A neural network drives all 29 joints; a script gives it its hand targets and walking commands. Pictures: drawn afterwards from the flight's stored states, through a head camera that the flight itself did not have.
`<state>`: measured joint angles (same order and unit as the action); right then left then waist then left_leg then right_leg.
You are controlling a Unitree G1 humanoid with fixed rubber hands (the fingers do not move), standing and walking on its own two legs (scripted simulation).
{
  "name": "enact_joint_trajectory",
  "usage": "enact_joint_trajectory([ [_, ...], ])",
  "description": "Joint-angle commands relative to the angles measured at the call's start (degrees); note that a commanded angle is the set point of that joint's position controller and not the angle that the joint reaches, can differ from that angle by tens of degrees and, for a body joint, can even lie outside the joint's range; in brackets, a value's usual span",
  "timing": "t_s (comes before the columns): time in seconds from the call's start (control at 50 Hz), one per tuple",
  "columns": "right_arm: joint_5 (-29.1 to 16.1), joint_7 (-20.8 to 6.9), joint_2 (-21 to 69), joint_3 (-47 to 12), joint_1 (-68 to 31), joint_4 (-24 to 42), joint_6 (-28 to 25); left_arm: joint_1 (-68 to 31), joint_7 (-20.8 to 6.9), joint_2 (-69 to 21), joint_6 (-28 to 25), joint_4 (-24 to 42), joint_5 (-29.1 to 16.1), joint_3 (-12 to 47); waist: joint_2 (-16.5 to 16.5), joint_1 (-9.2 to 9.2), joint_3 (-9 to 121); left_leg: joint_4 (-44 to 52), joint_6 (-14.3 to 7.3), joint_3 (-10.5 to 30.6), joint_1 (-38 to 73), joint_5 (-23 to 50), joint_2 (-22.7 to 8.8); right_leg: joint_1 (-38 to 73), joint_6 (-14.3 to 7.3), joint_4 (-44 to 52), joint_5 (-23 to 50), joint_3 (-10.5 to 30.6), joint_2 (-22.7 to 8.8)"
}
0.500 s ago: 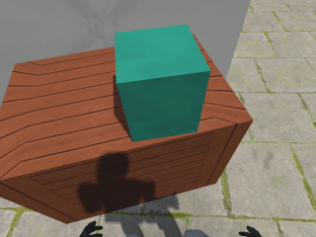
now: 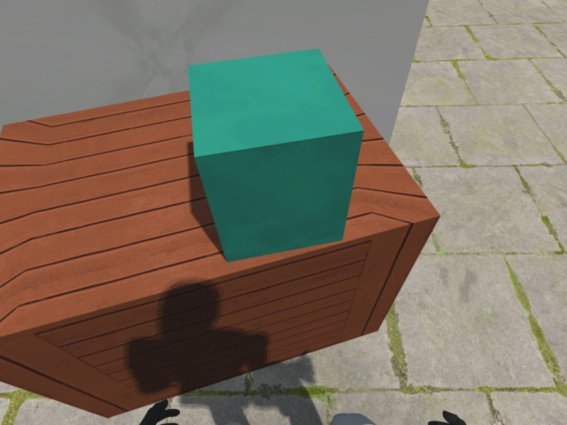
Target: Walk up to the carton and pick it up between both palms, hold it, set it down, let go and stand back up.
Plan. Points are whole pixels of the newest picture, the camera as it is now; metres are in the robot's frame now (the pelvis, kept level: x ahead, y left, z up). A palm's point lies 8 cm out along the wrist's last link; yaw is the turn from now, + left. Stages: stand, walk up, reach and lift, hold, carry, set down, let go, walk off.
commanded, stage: walk up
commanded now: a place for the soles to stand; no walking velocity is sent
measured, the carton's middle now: (271, 159) +0.52 +0.05 +0.04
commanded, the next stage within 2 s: none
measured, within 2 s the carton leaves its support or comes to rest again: neither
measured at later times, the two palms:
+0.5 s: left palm (188, 413) +0.15 +0.17 -0.12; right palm out of the picture +0.03 -0.28 -0.12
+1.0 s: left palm out of the picture +0.12 +0.14 -0.11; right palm out of the picture +0.13 -0.33 -0.10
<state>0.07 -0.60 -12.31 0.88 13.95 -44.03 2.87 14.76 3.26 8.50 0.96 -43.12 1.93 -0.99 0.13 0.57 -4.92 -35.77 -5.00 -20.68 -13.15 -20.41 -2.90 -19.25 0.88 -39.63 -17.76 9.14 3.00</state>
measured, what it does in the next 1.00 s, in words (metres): steps to the right: right foot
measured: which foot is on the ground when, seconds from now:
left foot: down 0.00-1.00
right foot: down 0.00-0.22, up 0.24-0.50, down 0.52-1.00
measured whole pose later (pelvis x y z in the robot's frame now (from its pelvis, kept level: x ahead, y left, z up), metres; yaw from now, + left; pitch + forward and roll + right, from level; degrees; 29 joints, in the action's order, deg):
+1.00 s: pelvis +0.02 -0.11 +0.00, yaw +10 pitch -1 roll -1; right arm 1.5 1.6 -9.1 2.0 17.6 -39.3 -0.7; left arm 8.6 -0.1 10.8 1.7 -42.4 1.5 -1.8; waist 1.3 1.1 -4.2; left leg -36.3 3.9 3.9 -17.8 -17.7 -3.1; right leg -14.7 -5.3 -34.1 -18.8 -17.9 -2.1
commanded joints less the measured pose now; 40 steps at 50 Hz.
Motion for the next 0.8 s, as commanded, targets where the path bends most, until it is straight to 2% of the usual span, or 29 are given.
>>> enact_joint_trajectory([
  [0.0,0.0,-0.1,-6.1,1.9,0.2,5.5,-0.8,0.5,0.1,7.7,-2.1,6.0,-0.6,-2.0,4.1,-0.02,2.2,8.3,0.4,10.9,4.3,6.1,-6.5,-5.6,-5.6,9.9,14.0,7.7,-5.3],
  [0.02,-0.1,-0.1,-5.9,1.6,1.5,5.1,-0.8,-0.1,0.1,8.3,-2.2,6.0,-0.7,-2.3,4.4,0.76,3.6,7.7,1.0,12.4,6.0,6.0,-5.8,-6.2,-6.3,11.2,13.2,10.4,-6.3],
  [0.04,0.1,-0.3,-6.1,1.6,2.0,5.3,-0.9,-0.7,0.3,7.9,-2.1,6.4,-0.6,-2.2,3.1,0.55,4.3,8.4,1.0,13.5,6.9,7.3,-6.0,-6.1,-6.0,11.0,13.2,10.3,-6.2],
  [0.06,-0.1,-0.3,-5.8,1.5,3.1,5.3,-1.2,-1.1,0.2,7.4,-2.1,6.1,-0.8,-2.0,3.1,0.83,5.5,9.6,0.9,14.2,9.4,9.3,-6.2,-6.6,-5.2,9.8,12.6,8.9,-5.4],
  [0.1,-0.2,-0.2,-7.0,1.9,4.1,4.4,-1.6,-1.0,0.2,5.3,-2.1,5.4,-0.7,-1.3,2.3,0.49,7.6,12.5,-0.2,14.5,10.7,10.3,-9.4,-5.0,-3.4,7.4,10.1,3.7,-2.9],
  [0.14,0.0,-0.1,-7.4,2.1,3.2,4.5,-1.7,-1.4,0.2,4.9,-2.0,4.8,-0.7,-1.0,3.0,0.15,7.1,12.8,-1.1,13.1,10.1,12.0,-10.2,-4.3,-2.8,7.0,10.0,1.6,-2.3],
  [0.18,-0.1,0.0,-6.6,1.9,3.1,4.7,-1.6,-1.7,0.3,5.1,-1.8,5.3,-0.3,-1.0,1.6,0.3,5.0,13.6,-0.7,12.9,7.5,8.9,-10.1,-4.4,-3.2,7.1,9.3,1.9,-2.8],
  [0.2,0.0,1.2,-5.5,2.4,8.2,3.9,-2.5,-4.4,-1.2,7.5,-0.9,5.4,0.5,-1.3,3.7,2.91,5.7,18.0,-1.7,20.9,12.0,8.3,-16.0,-8.6,-2.6,0.4,1.3,-1.2,0.1],
  [0.22,0.3,2.0,-7.6,3.2,10.9,4.2,-3.2,-5.4,-1.6,6.5,-0.1,6.1,1.1,-1.2,2.0,3.29,4.1,20.3,-3.1,26.7,13.3,9.4,-22.4,-14.2,-1.6,-6.2,-9.5,-3.6,-0.1],
  [0.24,0.9,2.9,-8.8,3.7,10.8,4.4,-3.8,-5.7,-1.7,6.2,0.7,6.7,1.4,-1.3,0.2,2.79,2.8,20.3,-4.7,29.2,14.0,9.4,-26.7,-17.7,-1.2,-12.5,-13.7,-3.8,-2.5],
  [0.26,1.0,3.4,-8.0,3.5,10.7,5.4,-4.3,-5.7,-1.6,6.6,1.2,7.0,1.7,-1.2,0.7,2.49,1.0,20.0,-5.7,28.2,12.0,11.7,-27.9,-19.3,-1.1,-16.5,-15.8,-4.5,-3.5],
  [0.28,1.1,3.6,-7.4,3.4,9.6,5.8,-4.7,-6.8,-1.7,6.1,1.5,7.6,1.7,-0.9,-0.6,2.16,0.4,20.1,-7.8,26.8,8.9,10.8,-28.0,-18.8,-0.7,-19.8,-15.3,-5.5,-4.9],
  [0.32,1.4,3.7,-5.3,3.3,8.9,7.1,-5.3,-8.7,-2.3,5.9,2.1,8.4,2.0,-1.0,0.5,2.19,0.8,21.5,-7.5,24.5,5.3,6.9,-25.9,-17.4,-0.2,-22.7,-13.5,-6.4,-6.7],
  [0.36,1.7,3.4,-5.2,3.6,7.3,8.0,-5.9,-8.4,-2.8,4.6,2.1,9.5,1.9,-0.7,-3.3,1.31,0.9,21.4,-6.2,22.6,3.9,6.7,-24.7,-15.7,-0.2,-18.1,-11.0,-6.5,-9.2],
  [0.38,1.7,3.0,-4.6,3.6,6.4,8.4,-6.0,-7.3,-3.3,3.8,1.8,8.5,1.6,-0.6,-4.6,0.82,2.0,20.6,-5.1,18.4,3.3,6.5,-22.0,-13.0,0.1,-15.6,-8.9,-8.0,-8.9],
  [0.42,1.3,2.4,-4.8,3.6,6.3,8.6,-5.7,-7.9,-4.0,3.3,1.3,8.9,1.7,-0.4,-6.1,1.27,3.6,19.2,-4.1,14.8,-1.2,5.8,-18.8,-5.6,-0.4,-9.5,-8.4,-11.9,-7.9],
  [0.44,1.1,2.0,-5.6,3.8,5.7,9.1,-5.4,-7.1,-4.1,3.3,1.1,8.7,1.6,-0.7,-7.3,0.57,2.7,18.1,-3.8,14.4,-2.7,8.8,-19.1,-3.0,-0.9,-7.2,-6.7,-13.4,-6.7],
  [0.46,0.9,1.5,-6.0,3.9,4.5,9.4,-5.3,-4.8,-4.1,3.0,0.6,8.4,1.6,-0.5,-6.5,-0.93,4.4,15.7,-2.7,12.9,-4.2,8.7,-18.4,1.9,-1.7,-2.0,-2.9,-13.7,-7.0],
  [0.48,0.8,0.9,-6.4,3.8,4.6,9.0,-4.8,-2.1,-3.8,2.6,0.1,6.9,1.7,-0.7,-4.5,-1.84,6.7,11.6,-1.2,10.2,-6.2,10.7,-16.2,8.5,-2.3,4.2,3.4,-16.1,-5.4],
  [0.5,0.3,0.3,-4.8,3.1,5.9,8.9,-4.6,-0.6,-3.6,4.5,-0.6,6.6,1.8,-1.2,-1.1,-2.18,6.9,7.4,1.2,9.9,-8.6,9.9,-13.9,13.4,-3.9,9.6,7.5,-12.8,-6.6],
  [0.52,0.6,-0.3,-1.8,1.9,7.4,9.2,-4.7,1.1,-3.0,7.7,-1.5,6.9,1.7,-2.2,8.1,-2.68,8.9,-0.5,4.5,8.9,-11.1,4.4,-9.9,16.5,-5.8,15.0,7.5,-2.3,-12.9],
  [0.54,0.4,-0.6,0.8,1.2,7.9,9.7,-4.4,-1.3,-2.3,10.6,-2.0,7.4,0.3,-2.9,10.0,-1.35,8.2,-4.6,6.6,11.9,-9.9,-5.7,-2.6,9.5,-11.2,21.0,5.3,10.8,-19.5],
  [0.56,0.9,-0.2,-0.3,1.4,7.5,9.6,-3.9,-3.2,-2.0,9.7,-2.0,6.7,-0.4,-2.5,8.6,-0.88,5.2,-5.8,6.4,15.9,-6.8,-10.9,-2.1,4.5,-13.8,21.7,5.2,11.5,-20.2],
  [0.6,1.0,0.0,-1.1,1.5,10.2,8.1,-4.0,-6.3,-1.5,8.2,-2.0,7.3,0.0,-1.7,7.1,1.02,5.6,-3.8,6.5,17.8,-8.2,-9.0,-1.9,8.7,-12.4,21.0,8.8,4.3,-20.1],
  [0.62,1.1,0.2,-1.4,1.7,11.9,7.5,-4.2,-8.3,-1.2,8.2,-1.9,7.5,-0.1,-1.5,7.2,2.07,5.9,0.7,6.1,18.6,-7.7,-3.5,-1.9,9.3,-11.1,19.1,14.0,0.9,-19.5],
  [0.66,1.1,0.8,-2.5,2.4,13.9,6.8,-5.3,-10.1,-1.9,7.2,-1.6,7.4,0.0,-1.1,3.6,3.25,6.3,7.4,5.1,20.3,-2.4,11.5,-3.5,8.4,-8.3,14.6,17.8,-6.6,-15.9],
  [0.7,0.7,0.9,-4.4,2.9,10.3,7.6,-5.8,-8.8,-2.9,5.7,-1.6,7.5,-0.6,-1.1,0.4,0.58,7.0,7.8,4.2,23.3,-2.7,20.2,-5.3,9.4,-5.9,12.4,12.6,-12.5,-10.4],
  [0.72,1.0,0.8,-4.5,3.1,9.1,8.0,-5.8,-7.8,-2.9,4.7,-1.5,6.8,-0.3,-1.2,-1.7,-0.22,6.8,7.2,3.9,24.1,-4.1,21.2,-5.6,11.3,-5.7,12.4,12.4,-13.0,-10.1],
  [0.78,0.8,1.3,-2.5,2.4,9.3,8.1,-5.5,-7.6,-3.1,6.2,-1.5,6.1,-0.1,-1.7,-0.2,0.14,5.0,5.9,5.2,22.9,-6.7,19.1,-3.2,12.9,-6.7,14.3,15.4,-12.6,-11.9],
])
